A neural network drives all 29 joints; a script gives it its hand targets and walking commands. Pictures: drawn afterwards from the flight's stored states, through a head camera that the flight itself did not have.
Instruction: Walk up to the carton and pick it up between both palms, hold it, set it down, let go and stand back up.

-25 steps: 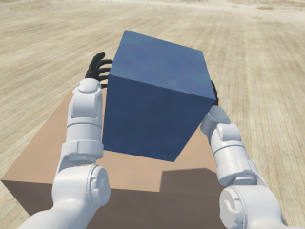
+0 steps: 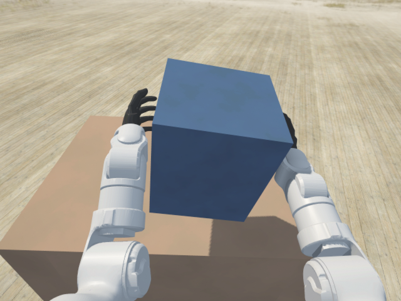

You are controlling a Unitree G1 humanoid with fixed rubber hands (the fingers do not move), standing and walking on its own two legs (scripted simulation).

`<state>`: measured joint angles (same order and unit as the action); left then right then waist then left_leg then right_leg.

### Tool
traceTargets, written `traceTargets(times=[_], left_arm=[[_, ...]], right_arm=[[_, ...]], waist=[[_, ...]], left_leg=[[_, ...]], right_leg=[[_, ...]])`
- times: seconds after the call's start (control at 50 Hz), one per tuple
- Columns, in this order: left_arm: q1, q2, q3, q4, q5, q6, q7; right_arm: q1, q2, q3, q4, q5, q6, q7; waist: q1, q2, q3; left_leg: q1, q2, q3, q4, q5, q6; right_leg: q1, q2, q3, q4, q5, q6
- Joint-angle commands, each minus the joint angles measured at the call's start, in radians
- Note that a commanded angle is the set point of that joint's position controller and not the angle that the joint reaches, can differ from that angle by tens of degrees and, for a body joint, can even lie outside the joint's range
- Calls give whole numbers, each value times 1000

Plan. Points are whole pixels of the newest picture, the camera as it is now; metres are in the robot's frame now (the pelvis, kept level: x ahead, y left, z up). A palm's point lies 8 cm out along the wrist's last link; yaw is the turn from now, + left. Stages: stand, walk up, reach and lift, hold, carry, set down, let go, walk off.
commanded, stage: set down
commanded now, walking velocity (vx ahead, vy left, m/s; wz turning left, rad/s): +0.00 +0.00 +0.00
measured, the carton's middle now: (208, 145) +0.39 -0.03 +0.17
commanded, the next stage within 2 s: none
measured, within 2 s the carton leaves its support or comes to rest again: neither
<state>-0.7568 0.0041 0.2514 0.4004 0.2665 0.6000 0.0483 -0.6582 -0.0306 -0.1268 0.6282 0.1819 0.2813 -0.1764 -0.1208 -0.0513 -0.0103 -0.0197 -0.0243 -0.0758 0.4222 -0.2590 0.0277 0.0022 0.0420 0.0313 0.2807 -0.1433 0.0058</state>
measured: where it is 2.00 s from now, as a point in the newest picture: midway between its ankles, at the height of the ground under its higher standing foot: outside the picture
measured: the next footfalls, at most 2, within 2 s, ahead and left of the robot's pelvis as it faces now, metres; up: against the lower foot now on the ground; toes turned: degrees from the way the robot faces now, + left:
none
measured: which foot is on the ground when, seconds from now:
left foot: down 0.00-1.00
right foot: down 0.00-1.00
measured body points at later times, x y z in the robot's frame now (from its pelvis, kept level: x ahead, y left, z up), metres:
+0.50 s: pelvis +0.00 +0.00 +0.00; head -0.04 +0.03 +0.45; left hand +0.42 +0.10 +0.19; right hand +0.36 -0.20 +0.14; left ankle -0.01 +0.10 -0.75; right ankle +0.02 -0.13 -0.75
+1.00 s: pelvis +0.01 +0.00 +0.00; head -0.03 +0.02 +0.45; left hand +0.43 +0.09 +0.15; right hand +0.35 -0.20 +0.11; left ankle -0.01 +0.10 -0.75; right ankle +0.02 -0.13 -0.75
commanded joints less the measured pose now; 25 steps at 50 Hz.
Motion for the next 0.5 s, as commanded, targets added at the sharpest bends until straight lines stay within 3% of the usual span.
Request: traceTargets(times=[0.0, 0.06, 0.12, 0.14, 0.16, 0.2, 0.26, 0.28, 0.32, 0.34, 0.36, 0.42, 0.48], left_arm=[[-690, -638, -429, -134, -126, -67, -179], [-753, -652, -478, -189, -167, -101, -175], [-699, -640, -454, -117, -152, -111, -173], [-730, -656, -474, -137, -166, -119, -174], [-732, -659, -469, -129, -173, -128, -172], [-727, -644, -448, -96, -162, -137, -178], [-710, -664, -469, -80, -174, -156, -165], [-681, -661, -454, -59, -171, -151, -168], [-683, -660, -456, -70, -181, -168, -166], [-730, -663, -474, -82, -188, -180, -170], [-711, -659, -454, -64, -189, -182, -168], [-724, -632, -413, -56, -169, -204, -174], [-695, -630, -398, 3, -156, -215, -175]], right_arm=[[-1011, 470, 321, -398, 32, -139, 122], [-1032, 493, 353, -448, 45, -159, 124], [-1029, 479, 337, -450, 18, -164, 128], [-1026, 494, 329, -438, 13, -164, 128], [-1067, 493, 345, -479, 12, -176, 131], [-1044, 488, 327, -447, 5, -176, 131], [-1069, 498, 354, -484, 12, -187, 134], [-1059, 488, 347, -476, 0, -188, 133], [-1040, 510, 367, -483, 8, -185, 133], [-1038, 506, 346, -473, 0, -190, 133], [-1050, 511, 350, -484, -9, -190, 135], [-993, 536, 353, -431, -19, -183, 142], [-994, 527, 321, -413, -36, -196, 147]], waist=[[-42, 117, -410], [-49, 120, -494], [-39, 103, -469], [-51, 104, -469], [-34, 87, -489], [-44, 84, -476], [-25, 90, -513], [-33, 86, -487], [-18, 71, -512], [-50, 77, -545], [-28, 56, -537], [-11, 53, -512], [-18, 59, -505]], left_leg=[[149, -13, 67, -40, 483, -122], [193, -15, 58, -17, 532, -126], [162, -13, 63, -37, 473, -122], [158, -14, 64, -33, 473, -123], [168, -10, 63, -35, 478, -120], [160, -14, 67, -39, 463, -114], [180, -10, 56, -25, 521, -124], [173, -12, 61, -31, 498, -118], [173, -19, 64, -27, 525, -108], [200, -11, 60, -20, 525, -117], [168, -13, 61, -26, 512, -109], [128, -23, 73, -50, 438, -97], [121, -22, 74, -49, 424, -100]], right_leg=[[101, 43, -125, -6, 277, 8], [96, 44, -121, 2, 320, 9], [104, 41, -125, -4, 281, 7], [97, 41, -125, 1, 282, 8], [99, 43, -122, 0, 282, 5], [94, 39, -122, -3, 292, 7], [92, 46, -121, 6, 324, 5], [89, 43, -121, 1, 323, 8], [108, 40, -108, 8, 384, 14], [94, 45, -116, 4, 365, 7], [117, 45, -111, 11, 374, 11], [146, 33, -97, 12, 374, 23], [129, 36, -102, 14, 353, 19]])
